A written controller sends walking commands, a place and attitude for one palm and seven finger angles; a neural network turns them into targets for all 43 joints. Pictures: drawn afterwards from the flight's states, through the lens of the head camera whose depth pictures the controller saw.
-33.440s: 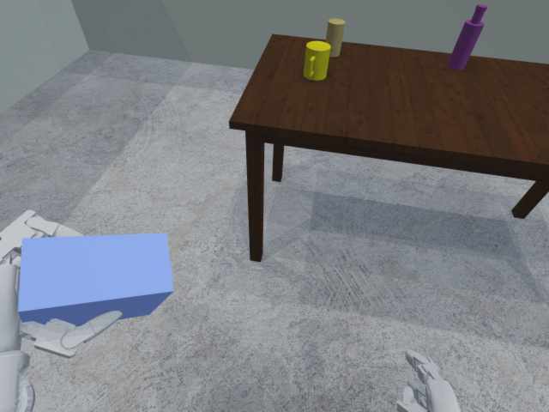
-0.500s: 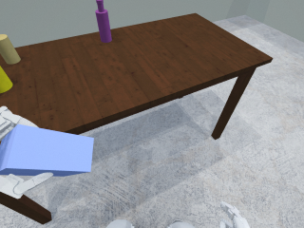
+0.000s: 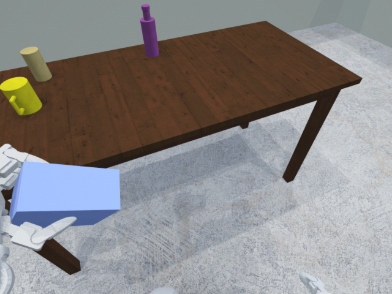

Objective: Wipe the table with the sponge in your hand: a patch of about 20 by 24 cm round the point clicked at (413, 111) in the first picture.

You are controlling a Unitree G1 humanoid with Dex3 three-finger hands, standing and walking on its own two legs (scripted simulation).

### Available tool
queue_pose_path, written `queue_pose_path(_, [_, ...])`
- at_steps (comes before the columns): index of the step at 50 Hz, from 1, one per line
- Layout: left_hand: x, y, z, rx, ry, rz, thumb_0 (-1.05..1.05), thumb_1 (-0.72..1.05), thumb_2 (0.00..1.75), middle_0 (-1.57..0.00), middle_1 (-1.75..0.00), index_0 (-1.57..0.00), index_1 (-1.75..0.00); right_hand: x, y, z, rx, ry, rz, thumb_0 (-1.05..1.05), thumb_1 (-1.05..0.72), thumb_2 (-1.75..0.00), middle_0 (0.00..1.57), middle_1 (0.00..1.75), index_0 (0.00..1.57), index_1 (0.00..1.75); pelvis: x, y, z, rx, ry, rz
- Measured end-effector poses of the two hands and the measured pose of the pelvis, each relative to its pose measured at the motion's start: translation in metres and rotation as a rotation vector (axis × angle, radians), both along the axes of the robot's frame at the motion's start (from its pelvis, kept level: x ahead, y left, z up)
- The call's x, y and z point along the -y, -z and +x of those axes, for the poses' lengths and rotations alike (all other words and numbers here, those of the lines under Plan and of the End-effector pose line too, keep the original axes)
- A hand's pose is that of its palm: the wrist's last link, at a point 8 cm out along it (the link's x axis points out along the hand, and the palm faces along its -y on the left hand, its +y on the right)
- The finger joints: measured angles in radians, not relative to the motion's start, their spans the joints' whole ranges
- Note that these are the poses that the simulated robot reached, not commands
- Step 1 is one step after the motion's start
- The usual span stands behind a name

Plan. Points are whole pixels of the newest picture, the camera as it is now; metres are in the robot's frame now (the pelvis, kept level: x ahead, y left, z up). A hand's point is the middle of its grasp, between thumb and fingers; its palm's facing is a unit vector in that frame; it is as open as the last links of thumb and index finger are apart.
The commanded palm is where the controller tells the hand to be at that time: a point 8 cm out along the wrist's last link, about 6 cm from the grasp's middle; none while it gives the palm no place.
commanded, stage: stop stepping back and stand still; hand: left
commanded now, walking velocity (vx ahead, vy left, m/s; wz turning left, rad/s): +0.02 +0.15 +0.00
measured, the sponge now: (79, 198) +0.24 +0.21 +0.13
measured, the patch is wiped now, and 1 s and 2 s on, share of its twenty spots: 1.00 1.00 1.00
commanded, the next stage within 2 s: take the last steps up to it in 0.98 s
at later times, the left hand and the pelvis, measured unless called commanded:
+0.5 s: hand (36, 181) +0.24 +0.27 +0.17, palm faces +0.41 -0.84 -0.36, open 10.6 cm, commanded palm +0.18 +0.31 +0.19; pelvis +0.03 +0.03 +0.01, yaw +1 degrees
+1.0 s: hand (21, 179) +0.24 +0.29 +0.17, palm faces +0.41 -0.84 -0.36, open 10.6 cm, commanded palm +0.19 +0.33 +0.19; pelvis +0.03 +0.05 +0.01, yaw +0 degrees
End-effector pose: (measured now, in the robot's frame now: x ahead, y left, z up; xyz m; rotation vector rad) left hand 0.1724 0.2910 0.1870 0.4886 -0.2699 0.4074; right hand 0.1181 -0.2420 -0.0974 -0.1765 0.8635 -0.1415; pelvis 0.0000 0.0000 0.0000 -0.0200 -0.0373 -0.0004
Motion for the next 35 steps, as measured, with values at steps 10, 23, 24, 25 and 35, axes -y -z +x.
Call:
queue_pose_path(10, [0.016,-0.016,0.004,0.029,0.057,0.033,0.00,-0.56,0.99,-0.69,-1.36,-0.73,-1.30,-0.001,-0.037,0.058,0.154,-0.066,-0.061,0.02,-0.91,-0.90,0.20,0.30,0.20,0.29,0.001,-0.009,0.008,-0.004,-0.009,0.045])
queue_pose_path(23, [-0.015,0.002,0.025,-0.024,0.011,-0.055,0.00,-0.56,0.99,-0.69,-1.36,-0.73,-1.30,-0.052,-0.035,0.082,0.171,-0.090,0.015,0.01,-0.91,-0.90,0.20,0.30,0.20,0.30,-0.024,-0.009,0.025,-0.001,-0.009,0.011])
queue_pose_path(24, [-0.016,0.003,0.027,-0.028,0.016,-0.059,0.00,-0.56,0.99,-0.69,-1.36,-0.73,-1.30,-0.055,-0.034,0.080,0.161,-0.091,0.014,0.01,-0.91,-0.90,0.20,0.30,0.20,0.30,-0.026,-0.009,0.026,-0.001,-0.009,0.011])
queue_pose_path(25, [-0.017,0.003,0.027,-0.030,0.021,-0.059,0.00,-0.56,0.99,-0.69,-1.36,-0.73,-1.30,-0.058,-0.033,0.078,0.152,-0.091,0.013,0.01,-0.91,-0.90,0.20,0.30,0.20,0.30,-0.028,-0.009,0.027,-0.001,-0.009,0.010])
queue_pose_path(35, [-0.035,-0.006,0.032,-0.018,0.020,-0.027,0.00,-0.56,0.99,-0.69,-1.36,-0.73,-1.30,-0.068,-0.031,0.066,0.108,-0.074,0.008,0.01,-0.91,-0.90,0.20,0.30,0.20,0.30,-0.040,-0.013,0.030,-0.011,-0.003,0.001])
